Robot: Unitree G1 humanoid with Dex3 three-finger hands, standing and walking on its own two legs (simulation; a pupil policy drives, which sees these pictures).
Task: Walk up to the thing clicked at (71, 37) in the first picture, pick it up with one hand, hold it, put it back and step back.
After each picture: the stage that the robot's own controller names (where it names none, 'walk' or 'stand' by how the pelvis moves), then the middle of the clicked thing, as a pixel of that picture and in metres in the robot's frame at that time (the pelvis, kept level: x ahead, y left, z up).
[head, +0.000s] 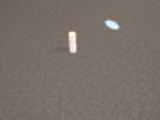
stand; (72, 42) +1.34 +0.14 -0.66
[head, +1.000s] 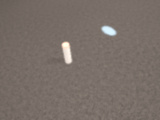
walk; (67, 53) +1.20 +0.26 -0.65
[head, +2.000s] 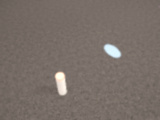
walk; (61, 84) +0.74 +0.23 -0.63
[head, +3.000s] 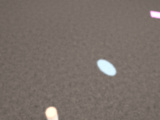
walk; (52, 118) +0.45 +0.20 -0.64
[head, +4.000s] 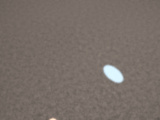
stand; out of the picture +0.37 +0.22 -0.64
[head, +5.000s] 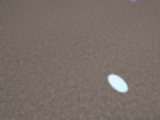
stand; out of the picture +0.36 +0.19 -0.66
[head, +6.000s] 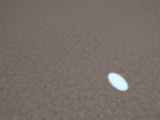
stand; out of the picture +0.37 +0.19 -0.66
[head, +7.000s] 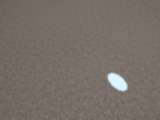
stand; out of the picture +0.36 +0.20 -0.66
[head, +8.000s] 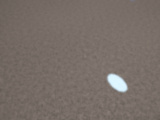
stand; out of the picture +0.36 +0.20 -0.66
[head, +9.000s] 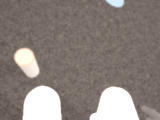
go down; (29, 65) +0.43 +0.23 -0.31
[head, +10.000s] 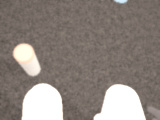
go down; (29, 62) +0.44 +0.24 -0.27
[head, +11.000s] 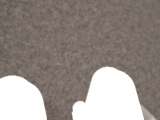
close in; out of the picture +0.42 +0.28 -0.16
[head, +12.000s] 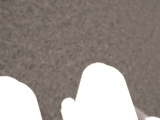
close; out of the picture +0.42 +0.29 -0.16
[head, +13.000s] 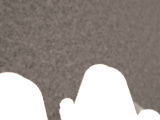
lift; out of the picture +0.38 +0.29 -0.16
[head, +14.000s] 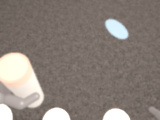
lift; (25, 86) +0.32 +0.19 +0.02
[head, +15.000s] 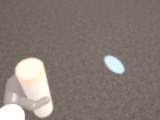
hold; (37, 92) +0.31 +0.17 +0.02
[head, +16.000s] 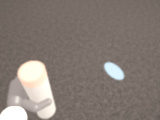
hold; (40, 94) +0.31 +0.16 +0.02
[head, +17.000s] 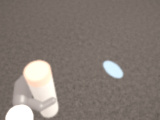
crouch; (44, 93) +0.32 +0.15 +0.01
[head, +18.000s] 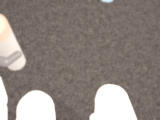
crouch; (6, 47) +0.45 +0.22 -0.05
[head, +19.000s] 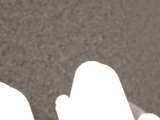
lower; out of the picture +0.43 +0.30 -0.16
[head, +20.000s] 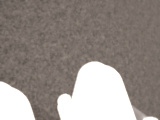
lower; out of the picture +0.43 +0.30 -0.16
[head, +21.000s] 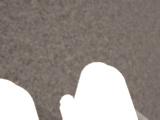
lower; out of the picture +0.42 +0.30 -0.16
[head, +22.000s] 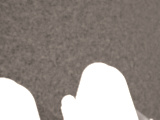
lower; out of the picture +0.41 +0.30 -0.16
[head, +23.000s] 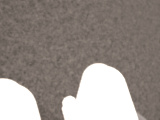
loosen; out of the picture +0.41 +0.27 -0.16
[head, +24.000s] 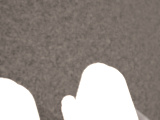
rise; out of the picture +0.41 +0.28 -0.16
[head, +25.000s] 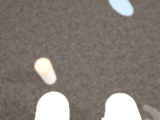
walk; (47, 72) +0.44 +0.21 -0.35
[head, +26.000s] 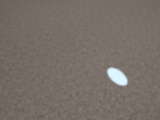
stand; out of the picture +0.37 +0.17 -0.60
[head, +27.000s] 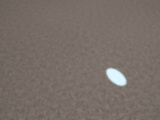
stand; out of the picture +0.38 +0.18 -0.60
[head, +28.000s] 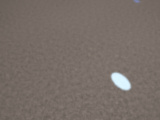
stand; out of the picture +0.39 +0.17 -0.65
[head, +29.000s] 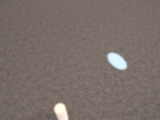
stand; (61, 114) +0.43 +0.17 -0.63
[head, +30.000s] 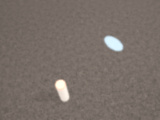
walk; (62, 91) +0.57 +0.20 -0.62
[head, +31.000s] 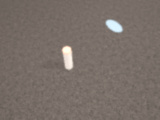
walk; (68, 58) +0.89 +0.17 -0.62
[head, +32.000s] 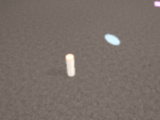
stand; (70, 65) +1.02 +0.17 -0.64
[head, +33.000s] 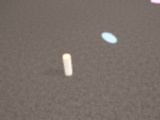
stand; (67, 65) +1.01 +0.19 -0.66
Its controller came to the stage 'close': yes
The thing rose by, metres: 0.68
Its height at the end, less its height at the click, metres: +0.00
